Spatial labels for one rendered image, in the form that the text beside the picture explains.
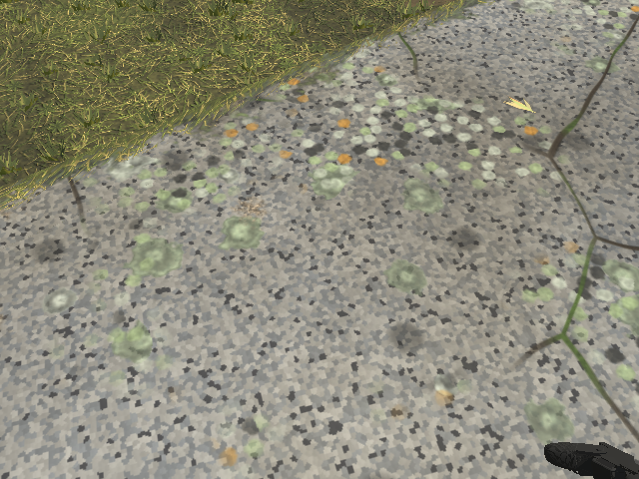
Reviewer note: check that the robot right hand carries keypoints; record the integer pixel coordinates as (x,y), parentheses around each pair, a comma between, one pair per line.
(601,461)

